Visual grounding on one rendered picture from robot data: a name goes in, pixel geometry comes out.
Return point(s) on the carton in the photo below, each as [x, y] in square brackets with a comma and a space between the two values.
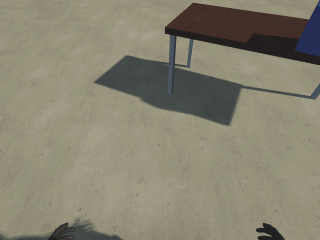
[309, 41]

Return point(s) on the right robot hand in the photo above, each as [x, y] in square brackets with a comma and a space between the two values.
[270, 230]

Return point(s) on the table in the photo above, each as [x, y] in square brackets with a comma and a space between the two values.
[259, 32]

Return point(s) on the left robot hand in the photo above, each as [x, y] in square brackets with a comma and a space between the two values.
[62, 229]

